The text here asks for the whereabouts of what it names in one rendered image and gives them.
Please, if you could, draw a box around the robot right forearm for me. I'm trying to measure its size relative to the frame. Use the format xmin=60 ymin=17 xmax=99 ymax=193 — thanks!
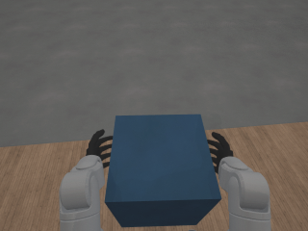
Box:
xmin=218 ymin=156 xmax=271 ymax=231

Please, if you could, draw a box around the robot left forearm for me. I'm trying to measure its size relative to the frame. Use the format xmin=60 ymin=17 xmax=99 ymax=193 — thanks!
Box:
xmin=59 ymin=155 xmax=105 ymax=231

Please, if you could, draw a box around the right robot hand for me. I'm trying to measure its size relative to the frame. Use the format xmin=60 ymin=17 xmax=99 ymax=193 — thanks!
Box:
xmin=207 ymin=132 xmax=234 ymax=174

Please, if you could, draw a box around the carton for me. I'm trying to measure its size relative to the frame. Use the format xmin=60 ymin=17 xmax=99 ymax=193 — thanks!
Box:
xmin=104 ymin=114 xmax=222 ymax=228

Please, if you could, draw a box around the left robot hand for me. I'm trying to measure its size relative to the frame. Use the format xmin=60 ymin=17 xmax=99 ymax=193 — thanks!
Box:
xmin=86 ymin=129 xmax=113 ymax=168

